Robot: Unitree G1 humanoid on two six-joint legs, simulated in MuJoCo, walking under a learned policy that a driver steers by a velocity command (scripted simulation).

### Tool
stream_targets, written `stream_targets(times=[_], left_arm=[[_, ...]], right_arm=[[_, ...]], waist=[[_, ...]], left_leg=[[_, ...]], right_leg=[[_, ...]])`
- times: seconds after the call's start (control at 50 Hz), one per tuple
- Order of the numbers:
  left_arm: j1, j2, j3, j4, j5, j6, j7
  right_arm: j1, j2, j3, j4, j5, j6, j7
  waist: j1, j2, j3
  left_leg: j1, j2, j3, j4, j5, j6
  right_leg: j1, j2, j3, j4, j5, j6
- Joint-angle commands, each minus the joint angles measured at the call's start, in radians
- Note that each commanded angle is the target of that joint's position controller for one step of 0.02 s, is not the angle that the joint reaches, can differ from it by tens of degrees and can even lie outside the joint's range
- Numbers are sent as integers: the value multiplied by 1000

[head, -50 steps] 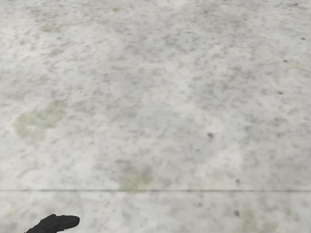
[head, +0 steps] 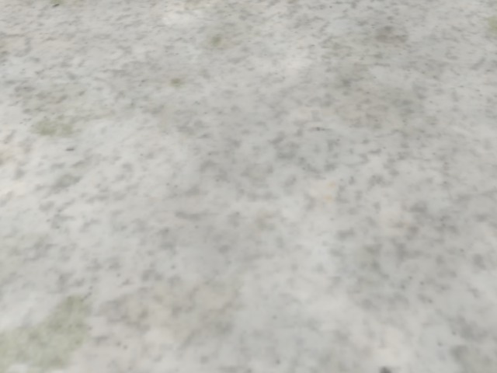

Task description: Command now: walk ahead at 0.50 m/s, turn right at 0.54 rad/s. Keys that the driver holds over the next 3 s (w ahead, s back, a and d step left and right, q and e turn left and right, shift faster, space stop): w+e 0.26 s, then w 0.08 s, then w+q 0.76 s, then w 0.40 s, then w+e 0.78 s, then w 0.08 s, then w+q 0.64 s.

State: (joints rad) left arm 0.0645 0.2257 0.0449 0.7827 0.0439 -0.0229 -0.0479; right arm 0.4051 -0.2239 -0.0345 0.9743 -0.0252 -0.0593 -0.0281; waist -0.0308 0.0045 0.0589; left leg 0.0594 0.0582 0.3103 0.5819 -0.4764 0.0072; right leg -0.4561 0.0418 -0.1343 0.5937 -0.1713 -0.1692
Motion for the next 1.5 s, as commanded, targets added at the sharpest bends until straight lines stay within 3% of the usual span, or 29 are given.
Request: stream_targets(times=[0.02,0.04,0.08,0.12,0.16,0.28,0.42,0.48,0.52,0.54,0.56,0.58,0.6,0.62,0.66,0.7,0.82,0.94,1.0,1.04,1.06,1.08,1.1,1.12,1.14,1.18,1.28,1.42,1.5], left_arm=[[335,315,100,33,-14,6,29],[336,293,97,29,-36,17,33],[250,193,70,41,-37,10,44],[192,151,55,33,-43,-8,49],[213,162,55,39,-48,-29,44],[326,187,60,55,-45,-33,42],[418,175,43,92,-26,-46,57],[369,199,43,96,-16,-53,67],[347,208,41,101,-10,-52,65],[355,172,28,78,-13,-55,65],[459,101,17,62,-41,-58,52],[412,165,22,62,-4,-61,55],[325,172,23,43,-5,-66,50],[259,162,16,27,-5,-73,44],[240,142,10,8,5,-55,38],[246,124,2,2,8,-33,33],[16,105,-12,-80,2,-18,30],[-147,101,-24,-143,-14,-32,26],[-118,125,-19,-151,-19,-45,30],[41,160,-4,-105,-22,-56,44],[161,201,12,-78,-11,-70,57],[327,278,30,-73,12,-74,77],[288,344,47,-77,15,-54,78],[238,253,38,-78,-1,-42,71],[188,163,17,-86,-10,-43,63],[173,119,3,-64,-8,-55,57],[254,138,11,6,-29,-94,41],[345,150,15,80,-34,-81,36],[401,179,23,124,-28,-67,41]], right_arm=[[-10,-89,-25,-162,16,-15,21],[-131,-157,-32,-187,2,-29,25],[-140,-134,-25,-186,17,-49,27],[-108,-118,-22,-178,-17,-14,27],[-105,-104,-21,-185,-27,17,34],[-324,-99,-16,-266,-18,30,43],[-472,-97,-1,-312,-4,9,60],[-361,-132,-16,-285,2,3,56],[-106,-164,-37,-200,0,-6,38],[56,-219,-52,-170,-18,-11,27],[91,-324,-81,-157,-24,-6,31],[-3,-248,-68,-161,19,8,48],[-92,-201,-59,-184,25,11,52],[-121,-163,-50,-184,17,8,55],[-114,-137,-39,-158,18,0,46],[-81,-155,-45,-141,26,-11,43],[14,-179,-59,-120,28,-3,37],[99,-187,-68,-112,15,6,27],[62,-205,-75,-132,7,9,16],[1,-223,-80,-153,9,5,19],[-8,-208,-76,-157,20,-3,29],[1,-132,-55,-191,30,-13,33],[112,-91,-47,-218,49,-6,32],[103,-165,-54,-175,11,13,23],[35,-163,-55,-171,-1,16,33],[-25,-127,-48,-180,-11,21,50],[-98,-109,-38,-203,-18,40,70],[-375,-67,5,-284,-12,26,86],[-418,-94,6,-301,-9,19,73]], waist=[[116,-277,-314],[157,-78,-260],[69,39,-60],[9,29,-45],[-3,9,-59],[69,-49,-16],[133,-75,2],[62,-92,-18],[-56,-53,-147],[-111,25,-252],[-44,278,-317],[-15,163,-250],[4,75,-121],[6,7,-72],[47,22,-43],[57,48,-62],[-1,51,-6],[-64,66,-21],[-29,81,-30],[50,72,-85],[109,9,-160],[161,-118,-318],[78,-328,-350],[52,-164,-226],[52,-56,-119],[35,-76,-49],[19,-102,-55],[70,-98,-4],[74,-104,6]], left_leg=[[-697,-104,-162,897,-59,-10],[-810,-49,-341,904,13,1],[-759,35,-343,729,153,6],[-637,61,-349,616,166,-18],[-615,55,-330,557,176,-40],[-735,44,-310,275,391,-72],[-700,0,-268,26,474,5],[-527,-52,-256,-46,356,73],[-237,-107,-236,-118,340,124],[-4,68,-448,-127,252,178],[213,305,-981,-233,214,338],[156,287,-1101,-321,158,334],[30,259,-925,-317,168,320],[-61,210,-823,-333,282,300],[-165,125,-694,-355,452,255],[-190,97,-648,-365,550,260],[-218,45,-621,-415,488,237],[-104,47,-659,-316,641,210],[-105,64,-705,-248,692,179],[-174,30,-708,-121,771,139],[-242,-34,-657,60,728,113],[-356,-93,-553,333,440,93],[-636,-222,-443,526,-113,74],[-710,-116,-437,619,-35,79],[-692,-88,-435,607,65,75],[-645,-49,-420,539,136,57],[-674,-53,-413,467,217,30],[-619,-17,-275,103,407,10],[-552,-36,-243,1,338,57]], right_leg=[[763,-383,852,-268,-143,-284],[723,-375,808,-324,-81,-266],[464,-310,574,-345,133,-183],[331,-216,439,-362,262,-133],[297,-179,397,-369,341,-132],[341,-136,397,-392,288,-79],[519,-190,365,-367,441,-35],[547,-215,312,-282,695,6],[519,-166,233,27,843,34],[348,-125,194,303,572,51],[-17,79,119,663,-147,110],[-140,38,213,733,-281,95],[-176,-21,220,718,-194,97],[-162,-54,212,666,-142,103],[-102,-94,204,563,-123,129],[-79,-97,184,509,-128,161],[-177,-112,146,240,55,227],[-170,-65,149,56,128,219],[-48,-43,170,-39,68,192],[204,-6,158,-122,17,160],[397,-68,210,-171,15,126],[619,-320,450,-199,-206,76],[733,-501,881,-330,-297,-27],[612,-472,876,-326,-391,-39],[490,-409,717,-342,-331,-20],[367,-314,488,-379,-74,10],[367,-274,317,-418,214,-11],[353,-229,171,-449,304,2],[438,-279,182,-387,413,10]])
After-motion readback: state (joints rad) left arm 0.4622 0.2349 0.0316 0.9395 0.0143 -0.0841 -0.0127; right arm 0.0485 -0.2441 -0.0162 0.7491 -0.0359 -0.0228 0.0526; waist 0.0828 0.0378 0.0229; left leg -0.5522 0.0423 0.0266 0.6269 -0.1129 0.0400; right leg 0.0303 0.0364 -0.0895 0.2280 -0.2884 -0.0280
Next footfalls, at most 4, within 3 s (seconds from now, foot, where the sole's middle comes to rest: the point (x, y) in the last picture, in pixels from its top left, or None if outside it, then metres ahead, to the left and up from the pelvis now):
0.52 left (239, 363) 0.48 0.05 -0.75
1.06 right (302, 266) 0.75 -0.14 -0.75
1.58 left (215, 212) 0.95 0.12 -0.75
2.10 right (261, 144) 1.25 -0.04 -0.75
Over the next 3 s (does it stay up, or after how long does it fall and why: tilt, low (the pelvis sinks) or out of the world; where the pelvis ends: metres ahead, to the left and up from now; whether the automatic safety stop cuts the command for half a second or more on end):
stays up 1.59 0.00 0.03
